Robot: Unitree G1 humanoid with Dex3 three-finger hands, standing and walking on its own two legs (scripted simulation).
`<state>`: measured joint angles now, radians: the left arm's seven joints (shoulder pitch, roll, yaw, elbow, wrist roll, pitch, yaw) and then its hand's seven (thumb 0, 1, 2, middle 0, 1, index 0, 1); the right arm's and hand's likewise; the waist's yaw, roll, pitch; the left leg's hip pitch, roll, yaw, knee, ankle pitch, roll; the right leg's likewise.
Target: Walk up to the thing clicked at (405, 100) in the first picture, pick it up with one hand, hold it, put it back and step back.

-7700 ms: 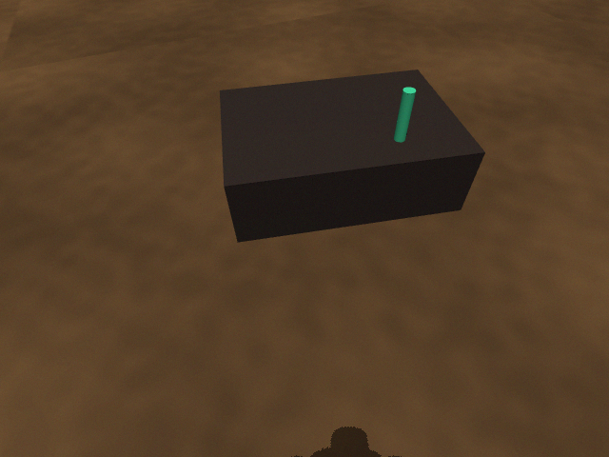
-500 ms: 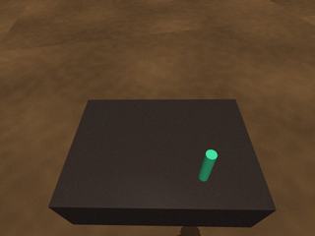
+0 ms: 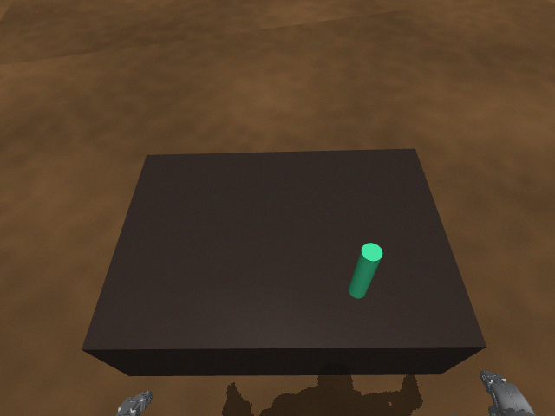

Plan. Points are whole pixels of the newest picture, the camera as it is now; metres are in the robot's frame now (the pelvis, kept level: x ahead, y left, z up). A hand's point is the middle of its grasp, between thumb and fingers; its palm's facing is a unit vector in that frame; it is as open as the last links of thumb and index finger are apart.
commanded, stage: go down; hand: right
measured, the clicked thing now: (363, 273) +0.49 -0.17 -0.33
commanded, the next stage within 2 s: none
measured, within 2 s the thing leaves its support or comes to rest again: neither
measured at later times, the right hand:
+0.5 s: hand out of the picture +0.15 -0.26 -0.14, palm faces +0.00 +0.94 -0.33, open 17.5 cm
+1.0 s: hand out of the picture +0.14 -0.26 -0.14, palm faces +0.02 +0.94 -0.33, open 17.5 cm
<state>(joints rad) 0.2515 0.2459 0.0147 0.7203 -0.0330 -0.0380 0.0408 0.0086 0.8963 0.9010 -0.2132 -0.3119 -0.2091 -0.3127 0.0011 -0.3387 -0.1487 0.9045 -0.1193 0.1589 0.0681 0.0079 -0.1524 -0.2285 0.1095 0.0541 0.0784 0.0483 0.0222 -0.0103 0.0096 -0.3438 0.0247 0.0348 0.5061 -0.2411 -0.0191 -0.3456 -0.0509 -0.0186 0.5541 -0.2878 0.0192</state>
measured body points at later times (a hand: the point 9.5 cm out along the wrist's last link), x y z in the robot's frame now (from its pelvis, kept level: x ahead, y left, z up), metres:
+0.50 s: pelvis +0.01 -0.01 -0.03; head +0.06 -0.01 +0.42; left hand +0.16 +0.25 -0.12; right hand +0.15 -0.31 -0.12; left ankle +0.01 +0.13 -0.73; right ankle +0.00 -0.13 -0.73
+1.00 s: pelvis +0.01 -0.01 -0.05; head +0.05 -0.02 +0.40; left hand +0.17 +0.24 -0.12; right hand +0.14 -0.31 -0.12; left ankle +0.01 +0.13 -0.73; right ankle +0.00 -0.13 -0.73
